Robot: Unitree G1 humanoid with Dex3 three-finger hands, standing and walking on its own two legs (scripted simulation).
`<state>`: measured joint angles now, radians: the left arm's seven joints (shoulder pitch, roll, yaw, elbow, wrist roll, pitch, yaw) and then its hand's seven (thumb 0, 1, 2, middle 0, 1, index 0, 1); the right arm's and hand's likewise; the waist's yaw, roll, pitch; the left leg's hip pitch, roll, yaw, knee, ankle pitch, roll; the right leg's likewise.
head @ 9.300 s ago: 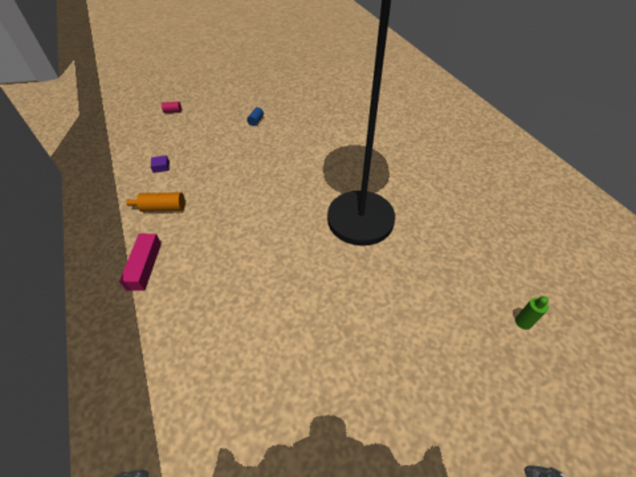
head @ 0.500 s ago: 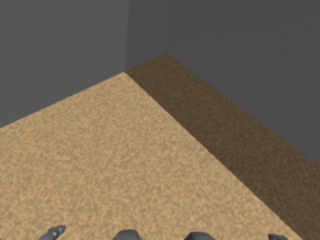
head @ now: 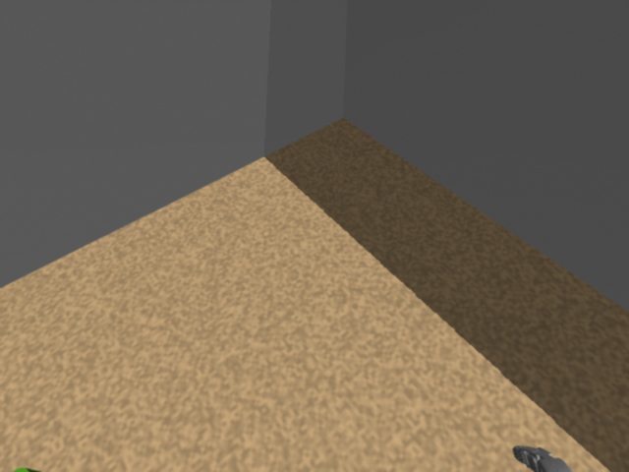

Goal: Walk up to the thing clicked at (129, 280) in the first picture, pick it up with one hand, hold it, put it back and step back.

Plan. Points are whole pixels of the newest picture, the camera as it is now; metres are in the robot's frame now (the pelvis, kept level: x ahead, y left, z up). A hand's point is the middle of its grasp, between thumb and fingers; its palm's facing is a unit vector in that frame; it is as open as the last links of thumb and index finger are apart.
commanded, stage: stand
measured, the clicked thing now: out of the picture -1.28 +0.69 -0.75
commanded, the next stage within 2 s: walk up in 1.00 s
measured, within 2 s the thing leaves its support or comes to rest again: neither
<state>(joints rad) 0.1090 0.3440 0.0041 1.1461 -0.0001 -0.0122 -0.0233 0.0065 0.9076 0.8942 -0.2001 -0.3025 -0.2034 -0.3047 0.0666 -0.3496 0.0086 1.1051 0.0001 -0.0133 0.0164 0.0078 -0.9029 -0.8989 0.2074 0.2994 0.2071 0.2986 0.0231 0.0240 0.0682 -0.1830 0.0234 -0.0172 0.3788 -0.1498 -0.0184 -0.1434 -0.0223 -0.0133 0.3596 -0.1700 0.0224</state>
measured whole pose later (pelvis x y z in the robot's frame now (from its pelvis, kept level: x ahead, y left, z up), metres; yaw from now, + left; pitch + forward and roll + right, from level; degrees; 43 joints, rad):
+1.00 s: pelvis +0.04 +0.00 +0.00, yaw +0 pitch -2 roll +0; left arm 0.10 0.35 0.00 1.14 0.01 -0.02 -0.01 0.01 0.91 0.89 -0.20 -0.30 -0.20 -0.30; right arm 0.08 -0.36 0.00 1.14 -0.01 -0.01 0.00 0.01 -0.90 -0.90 0.21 0.30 0.21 0.30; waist 0.00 0.00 0.04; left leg -0.12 0.02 -0.01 0.33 -0.18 -0.02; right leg -0.09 -0.03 -0.01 0.32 -0.20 0.02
